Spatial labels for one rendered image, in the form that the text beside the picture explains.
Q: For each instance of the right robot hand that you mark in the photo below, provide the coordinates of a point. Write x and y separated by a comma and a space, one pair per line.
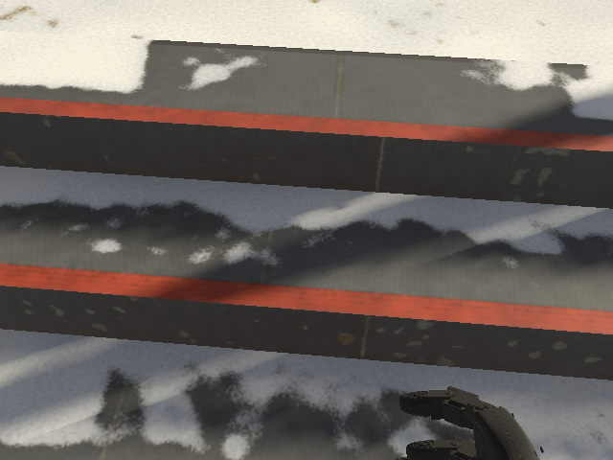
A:
497, 435

